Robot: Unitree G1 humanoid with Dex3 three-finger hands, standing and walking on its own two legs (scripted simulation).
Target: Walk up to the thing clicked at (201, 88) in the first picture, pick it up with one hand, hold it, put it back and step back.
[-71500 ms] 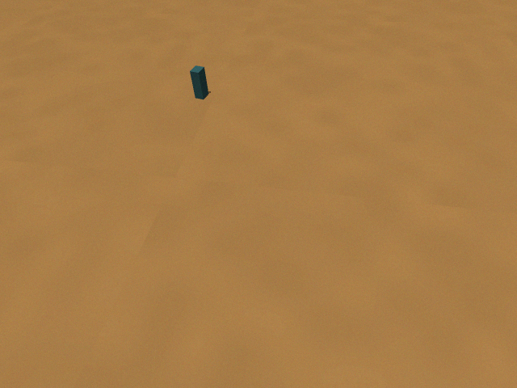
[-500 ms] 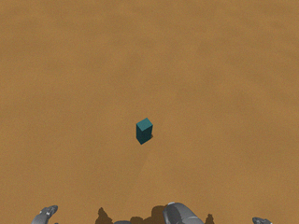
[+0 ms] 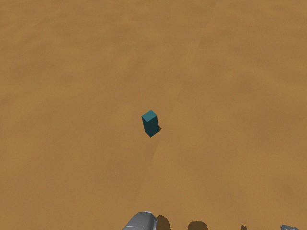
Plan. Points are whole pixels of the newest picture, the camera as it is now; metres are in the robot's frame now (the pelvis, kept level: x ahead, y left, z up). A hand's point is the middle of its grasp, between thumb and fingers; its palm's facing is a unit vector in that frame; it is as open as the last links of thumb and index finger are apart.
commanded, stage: step back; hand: left
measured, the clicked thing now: (150, 124) +0.86 +0.14 -0.66
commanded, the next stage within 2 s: stand in 1.76 s
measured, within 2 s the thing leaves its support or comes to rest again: neither
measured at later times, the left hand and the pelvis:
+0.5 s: hand out of the picture -0.08 +0.24 -0.16, palm faces +0.05 -0.93 -0.35, open 7.4 cm; pelvis -0.16 -0.04 -0.01, yaw +3 degrees
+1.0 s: hand out of the picture -0.24 +0.22 -0.14, palm faces +0.12 -0.89 -0.44, open 7.4 cm; pelvis -0.26 -0.08 -0.01, yaw +6 degrees
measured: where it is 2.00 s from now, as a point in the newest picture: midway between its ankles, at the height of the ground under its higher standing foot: outside the picture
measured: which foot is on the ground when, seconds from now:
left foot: up 0.00-0.16, down 0.18-0.62, up 0.64-0.92, down 0.94-1.00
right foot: down 0.00-0.22, up 0.24-0.56, down 0.58-1.00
